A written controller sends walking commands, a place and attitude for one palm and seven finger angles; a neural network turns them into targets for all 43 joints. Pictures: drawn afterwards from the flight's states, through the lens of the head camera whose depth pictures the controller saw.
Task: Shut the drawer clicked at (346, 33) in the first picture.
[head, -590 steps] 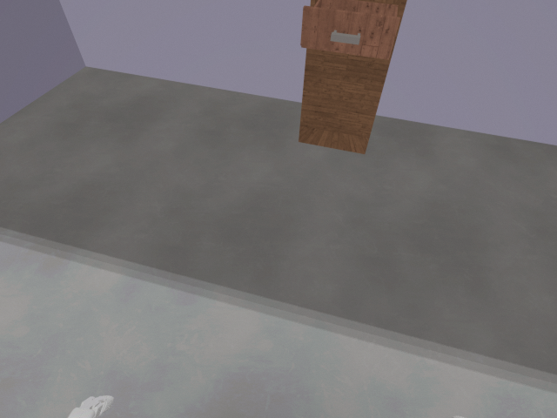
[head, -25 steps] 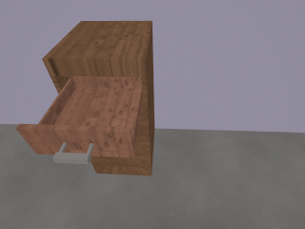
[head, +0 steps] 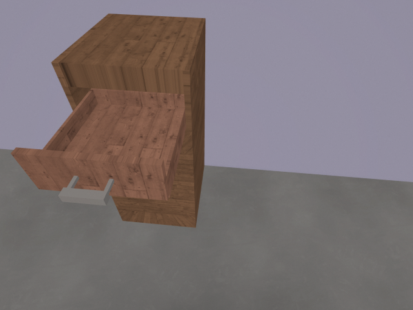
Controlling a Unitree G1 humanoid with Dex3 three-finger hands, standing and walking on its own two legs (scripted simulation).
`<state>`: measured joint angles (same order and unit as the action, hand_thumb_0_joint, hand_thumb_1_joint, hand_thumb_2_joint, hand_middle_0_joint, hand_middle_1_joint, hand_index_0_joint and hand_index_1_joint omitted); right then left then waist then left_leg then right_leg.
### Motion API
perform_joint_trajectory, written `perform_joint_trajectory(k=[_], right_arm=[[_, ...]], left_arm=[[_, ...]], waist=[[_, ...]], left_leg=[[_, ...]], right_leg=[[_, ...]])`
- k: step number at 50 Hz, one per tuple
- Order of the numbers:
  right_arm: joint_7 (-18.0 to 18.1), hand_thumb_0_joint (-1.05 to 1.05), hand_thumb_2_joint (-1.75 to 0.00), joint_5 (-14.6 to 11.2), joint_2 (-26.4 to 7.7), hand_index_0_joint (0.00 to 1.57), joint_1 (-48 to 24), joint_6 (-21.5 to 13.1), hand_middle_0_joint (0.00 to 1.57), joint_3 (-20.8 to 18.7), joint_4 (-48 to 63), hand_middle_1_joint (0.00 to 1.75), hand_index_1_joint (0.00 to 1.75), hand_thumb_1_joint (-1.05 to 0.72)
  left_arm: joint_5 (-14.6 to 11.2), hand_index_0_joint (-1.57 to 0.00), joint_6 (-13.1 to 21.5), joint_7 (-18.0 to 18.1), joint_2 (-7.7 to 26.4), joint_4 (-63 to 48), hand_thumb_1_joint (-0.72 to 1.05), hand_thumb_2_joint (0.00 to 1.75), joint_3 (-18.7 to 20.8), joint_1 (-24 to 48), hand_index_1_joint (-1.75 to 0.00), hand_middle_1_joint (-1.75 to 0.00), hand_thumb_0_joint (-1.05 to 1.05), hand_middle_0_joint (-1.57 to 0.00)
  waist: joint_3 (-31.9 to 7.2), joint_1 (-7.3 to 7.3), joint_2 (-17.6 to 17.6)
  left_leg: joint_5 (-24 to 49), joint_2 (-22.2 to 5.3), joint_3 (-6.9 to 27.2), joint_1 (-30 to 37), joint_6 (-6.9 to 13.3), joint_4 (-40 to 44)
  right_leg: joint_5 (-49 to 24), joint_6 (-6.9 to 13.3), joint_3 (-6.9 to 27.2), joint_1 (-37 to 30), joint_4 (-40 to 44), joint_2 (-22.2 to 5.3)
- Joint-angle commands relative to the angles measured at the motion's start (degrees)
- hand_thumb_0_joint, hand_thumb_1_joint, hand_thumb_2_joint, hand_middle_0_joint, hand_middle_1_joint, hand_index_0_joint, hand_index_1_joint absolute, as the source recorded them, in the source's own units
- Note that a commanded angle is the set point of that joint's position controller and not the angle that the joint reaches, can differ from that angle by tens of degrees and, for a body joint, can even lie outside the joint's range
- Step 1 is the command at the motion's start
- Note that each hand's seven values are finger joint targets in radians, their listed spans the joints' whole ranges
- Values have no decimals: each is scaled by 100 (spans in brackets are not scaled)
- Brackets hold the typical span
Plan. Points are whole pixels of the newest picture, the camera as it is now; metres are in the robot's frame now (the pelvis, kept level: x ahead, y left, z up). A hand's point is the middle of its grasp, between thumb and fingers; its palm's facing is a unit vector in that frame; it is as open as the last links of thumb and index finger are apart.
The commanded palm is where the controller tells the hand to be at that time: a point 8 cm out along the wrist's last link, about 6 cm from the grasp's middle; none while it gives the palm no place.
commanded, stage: come to a stop and stand still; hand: left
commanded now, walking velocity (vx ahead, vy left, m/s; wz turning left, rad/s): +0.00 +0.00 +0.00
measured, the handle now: (88, 188) +0.39 +0.30 -0.01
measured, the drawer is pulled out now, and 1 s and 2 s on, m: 0.29 0.29 0.29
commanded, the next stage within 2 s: look again from close up in 0.04 s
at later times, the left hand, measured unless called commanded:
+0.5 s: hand out of the picture +0.00 +0.17 -0.17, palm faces +0.04 -0.99 -0.14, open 7.4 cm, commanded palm none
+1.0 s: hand out of the picture +0.00 +0.20 -0.18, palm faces +0.07 -0.99 -0.16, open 7.4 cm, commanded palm none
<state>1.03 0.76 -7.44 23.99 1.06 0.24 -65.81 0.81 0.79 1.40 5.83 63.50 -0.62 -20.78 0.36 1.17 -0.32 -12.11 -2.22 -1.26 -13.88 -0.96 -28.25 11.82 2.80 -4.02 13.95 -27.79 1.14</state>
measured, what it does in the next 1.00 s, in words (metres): shifts its weight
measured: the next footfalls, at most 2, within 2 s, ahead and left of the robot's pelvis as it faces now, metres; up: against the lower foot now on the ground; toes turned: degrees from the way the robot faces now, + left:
right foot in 1.42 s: +0.13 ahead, -0.03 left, +0.00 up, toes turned -5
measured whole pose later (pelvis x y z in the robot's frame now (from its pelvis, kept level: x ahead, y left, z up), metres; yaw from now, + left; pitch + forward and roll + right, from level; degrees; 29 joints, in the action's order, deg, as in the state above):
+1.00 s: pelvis +0.04 +0.04 +0.00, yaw +0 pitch -2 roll +0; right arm 0.7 0.8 -7.8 19.4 0.7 0.0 -64.4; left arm 1.4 0.9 1.7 6.5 62.7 0.8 -21.6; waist 0.7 -0.9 -0.4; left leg -16.1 0.7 -2.9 -11.9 1.9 -29.6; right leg 15.0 -0.5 -2.3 11.7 -28.3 -1.8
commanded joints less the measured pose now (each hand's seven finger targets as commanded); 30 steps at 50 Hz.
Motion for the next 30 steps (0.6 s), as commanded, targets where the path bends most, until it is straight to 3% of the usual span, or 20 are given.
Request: perform_joint_trajectory(k=[1, 4, 5, 8, 10, 21, 30], right_arm=[[19, 0, -90, 21, -267, 20, 337, -127, 20, -31, 111, 30, 30, -90], [32, 0, -90, 21, -216, 20, 330, -168, 20, -25, 91, 30, 30, -90], [36, 0, -90, 11, -200, 20, 326, -171, 20, -24, 84, 30, 30, -90], [44, 0, -90, 10, -202, 20, 306, -182, 20, -25, 80, 30, 30, -90], [44, 0, -90, 4, -205, 20, 278, -184, 20, -30, 86, 30, 30, -90], [68, 0, -90, -26, -307, 20, 17, -284, 20, -55, 132, 30, 30, -90], [66, 0, -90, -35, -349, 20, -173, -280, 20, -55, 123, 30, 30, -90]], left_arm=[[-32, -20, 95, 66, 609, -206, 90, 90, 161, -307, -30, -30, 0, -20], [-33, -20, 109, 62, 554, -173, 90, 90, 158, -331, -30, -30, 0, -20], [-31, -20, 112, 68, 539, -165, 90, 90, 148, -338, -30, -30, 0, -20], [-31, -20, 110, 70, 490, -140, 90, 90, 133, -339, -30, -30, 0, -20], [-20, -20, 107, 72, 477, -134, 90, 90, 123, -354, -30, -30, 0, -20], [-4, -20, 139, 89, 369, -107, 90, 90, 97, -422, -30, -30, 0, -20], [17, -20, 131, 97, 400, -53, 90, 90, 94, -470, -30, -30, 0, -20]], waist=[[692, -61, 64], [636, -91, -27], [657, -111, 152], [751, -106, -79], [784, -117, 43], [432, -117, -44], [540, -123, -1]], left_leg=[[-699, -93, 272, -317, 213, 562], [-577, -115, 286, -385, 211, 650], [-574, -142, 312, -393, 213, 685], [-594, -155, 351, -441, 214, 757], [-625, -187, 390, -450, 225, 819], [-59, -323, 492, -130, 287, 946], [41, -322, 492, 4, 303, 1053]], right_leg=[[1753, 46, 1018, 471, 1232, -734], [1383, 48, 960, 249, 1118, -727], [1298, 41, 917, 211, 1107, -701], [1163, 32, 882, 221, 1048, -689], [1072, 16, 839, 214, 1015, -656], [-143, -61, 631, -159, 679, -646], [-269, -99, 586, -169, 701, -673]])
